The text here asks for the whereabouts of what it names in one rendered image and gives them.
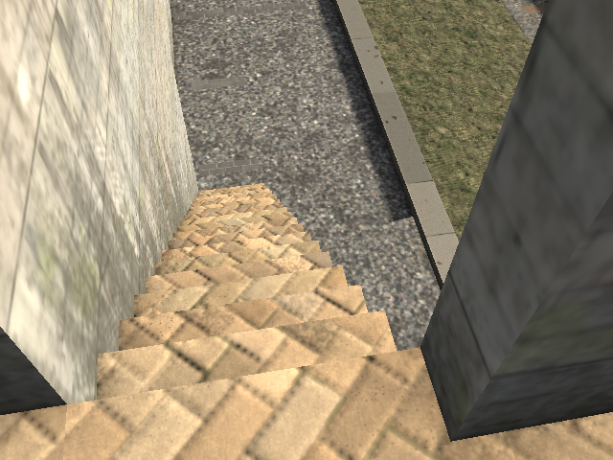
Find stairs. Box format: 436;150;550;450
97;183;397;400

